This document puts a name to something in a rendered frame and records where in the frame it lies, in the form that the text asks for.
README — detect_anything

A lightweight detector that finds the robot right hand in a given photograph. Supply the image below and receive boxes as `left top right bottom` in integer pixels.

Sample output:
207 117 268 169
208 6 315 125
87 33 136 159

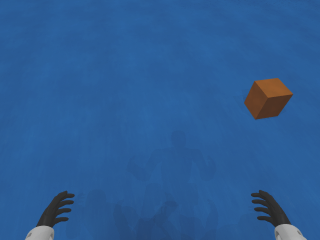
251 190 292 227

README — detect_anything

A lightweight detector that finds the robot left forearm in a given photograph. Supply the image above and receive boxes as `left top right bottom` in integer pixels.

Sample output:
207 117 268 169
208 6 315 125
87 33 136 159
25 225 55 240

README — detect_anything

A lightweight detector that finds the robot left hand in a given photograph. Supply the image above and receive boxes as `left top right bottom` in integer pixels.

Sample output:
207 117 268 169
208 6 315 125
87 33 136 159
36 190 75 228

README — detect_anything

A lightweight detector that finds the robot right forearm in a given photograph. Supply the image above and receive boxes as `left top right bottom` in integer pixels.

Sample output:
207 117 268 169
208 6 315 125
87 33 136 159
274 224 307 240

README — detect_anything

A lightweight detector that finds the carton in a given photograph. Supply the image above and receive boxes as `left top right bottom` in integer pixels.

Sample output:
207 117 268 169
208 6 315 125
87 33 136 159
244 78 293 120

